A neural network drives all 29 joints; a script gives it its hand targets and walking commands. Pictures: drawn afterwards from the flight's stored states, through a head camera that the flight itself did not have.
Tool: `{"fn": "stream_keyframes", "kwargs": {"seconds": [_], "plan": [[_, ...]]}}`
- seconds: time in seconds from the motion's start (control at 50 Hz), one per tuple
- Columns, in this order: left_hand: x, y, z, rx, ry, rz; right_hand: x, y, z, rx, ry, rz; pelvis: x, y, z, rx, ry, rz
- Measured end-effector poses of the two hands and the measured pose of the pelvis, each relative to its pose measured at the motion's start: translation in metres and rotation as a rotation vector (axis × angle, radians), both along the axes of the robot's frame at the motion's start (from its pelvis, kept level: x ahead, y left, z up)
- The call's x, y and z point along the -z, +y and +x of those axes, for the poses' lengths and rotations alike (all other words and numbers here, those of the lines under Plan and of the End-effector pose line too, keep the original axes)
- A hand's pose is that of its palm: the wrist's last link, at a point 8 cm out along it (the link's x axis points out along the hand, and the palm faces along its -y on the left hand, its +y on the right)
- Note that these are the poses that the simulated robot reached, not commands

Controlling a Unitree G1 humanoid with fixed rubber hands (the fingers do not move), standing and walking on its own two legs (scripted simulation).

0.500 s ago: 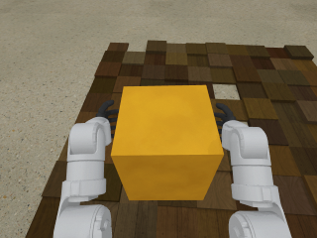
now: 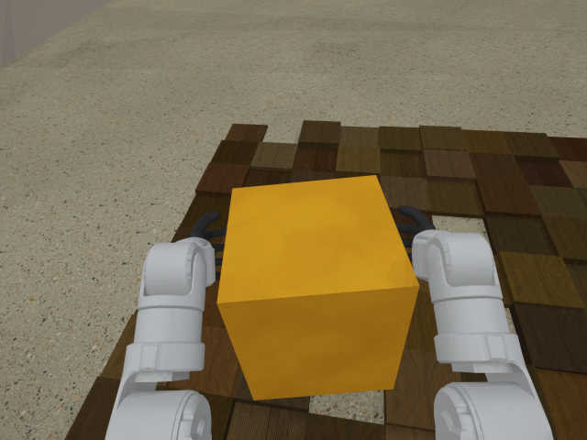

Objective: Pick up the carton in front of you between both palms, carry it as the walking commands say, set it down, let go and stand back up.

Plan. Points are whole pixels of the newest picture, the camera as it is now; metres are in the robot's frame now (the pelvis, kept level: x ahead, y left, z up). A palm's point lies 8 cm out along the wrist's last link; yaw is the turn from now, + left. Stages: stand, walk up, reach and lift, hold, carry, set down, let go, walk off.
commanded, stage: carry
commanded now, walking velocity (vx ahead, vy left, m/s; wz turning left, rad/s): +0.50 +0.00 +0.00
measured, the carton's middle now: (313, 289) +0.34 +0.00 +0.02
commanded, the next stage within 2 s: none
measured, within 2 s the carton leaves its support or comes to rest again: neither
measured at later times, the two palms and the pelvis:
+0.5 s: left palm (233, 114) +0.68 +0.15 +0.12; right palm (390, 121) +0.64 -0.15 +0.12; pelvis +0.30 +0.03 +0.01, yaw +0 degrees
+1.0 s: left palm (257, 43) +1.01 +0.14 +0.13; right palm (373, 40) +1.02 -0.16 +0.13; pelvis +0.64 -0.02 -0.02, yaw -1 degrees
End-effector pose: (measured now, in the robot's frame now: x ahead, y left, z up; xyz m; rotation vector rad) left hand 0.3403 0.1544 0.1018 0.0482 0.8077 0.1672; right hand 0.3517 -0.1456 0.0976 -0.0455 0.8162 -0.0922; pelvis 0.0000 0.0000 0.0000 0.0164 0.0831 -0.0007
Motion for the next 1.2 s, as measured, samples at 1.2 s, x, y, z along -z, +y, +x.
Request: {"fn": "stream_keyframes", "kwargs": {"seconds": [1.2], "plan": [[0.026, -0.043, 0.828, 0.129, 0.004, -0.069, 0.025, -0.039, 0.780, 0.159, 0.003, -0.002, 0.021, 0.004, 0.792, 0.041, -0.039, -0.016]]}}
